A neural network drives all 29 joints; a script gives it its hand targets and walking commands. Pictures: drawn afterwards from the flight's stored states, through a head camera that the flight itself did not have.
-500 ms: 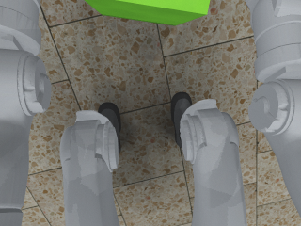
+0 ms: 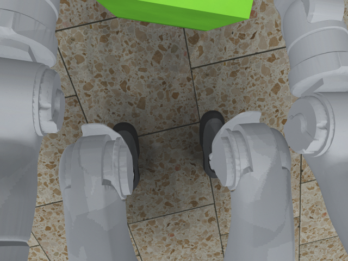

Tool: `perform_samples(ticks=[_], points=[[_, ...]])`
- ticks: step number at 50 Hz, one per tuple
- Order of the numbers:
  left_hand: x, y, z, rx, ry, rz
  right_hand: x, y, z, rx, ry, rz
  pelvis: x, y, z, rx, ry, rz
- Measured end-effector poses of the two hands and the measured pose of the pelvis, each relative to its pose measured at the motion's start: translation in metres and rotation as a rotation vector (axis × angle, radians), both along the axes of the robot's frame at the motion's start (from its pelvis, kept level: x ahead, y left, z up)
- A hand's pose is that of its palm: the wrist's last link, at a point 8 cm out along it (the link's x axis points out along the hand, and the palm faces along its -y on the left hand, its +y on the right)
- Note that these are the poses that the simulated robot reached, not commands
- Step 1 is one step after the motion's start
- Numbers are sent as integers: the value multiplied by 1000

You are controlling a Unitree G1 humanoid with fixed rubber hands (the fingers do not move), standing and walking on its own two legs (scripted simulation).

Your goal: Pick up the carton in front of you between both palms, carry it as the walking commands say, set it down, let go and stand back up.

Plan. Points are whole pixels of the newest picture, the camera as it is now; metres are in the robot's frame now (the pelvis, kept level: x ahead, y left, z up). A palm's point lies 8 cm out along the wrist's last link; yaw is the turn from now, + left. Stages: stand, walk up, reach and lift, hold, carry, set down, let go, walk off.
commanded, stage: reach and lift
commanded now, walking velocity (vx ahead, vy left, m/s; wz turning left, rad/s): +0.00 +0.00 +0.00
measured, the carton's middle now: out of the picture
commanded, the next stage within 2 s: none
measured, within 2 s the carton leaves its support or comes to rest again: leaves its support in 0.50 s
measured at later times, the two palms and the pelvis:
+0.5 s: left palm out of the picture +0.59 +0.14 -0.17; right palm out of the picture +0.55 -0.17 -0.16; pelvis +0.01 +0.00 +0.00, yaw +1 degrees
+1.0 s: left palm out of the picture +0.52 +0.14 +0.04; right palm out of the picture +0.50 -0.16 +0.04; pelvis -0.02 -0.01 +0.10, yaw +3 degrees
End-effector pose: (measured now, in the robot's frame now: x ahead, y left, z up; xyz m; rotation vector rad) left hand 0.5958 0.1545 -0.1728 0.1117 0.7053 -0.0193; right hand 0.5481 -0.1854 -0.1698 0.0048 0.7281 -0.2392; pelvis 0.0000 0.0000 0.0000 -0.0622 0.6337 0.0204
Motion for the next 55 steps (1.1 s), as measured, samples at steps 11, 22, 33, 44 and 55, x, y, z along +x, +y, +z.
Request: perform_samples(ticks=[11,22,33,44,55], points=[[0,-17,4,7,22,-32,2,21,-1,34,-9,13,-7,2,3,-4,-40,6],[-5,-17,2,-44,28,-17,8,16,4,42,24,40,7,3,-5,6,-1,7],[-27,-13,83,-41,-34,73,-9,28,82,39,-46,-16,7,-2,21,21,71,16],[-63,-10,187,-39,-5,102,-43,31,178,34,-17,11,-10,-6,82,22,128,29],[-78,-8,233,-46,-31,126,-49,33,228,35,-43,27,-12,-7,120,32,140,23]])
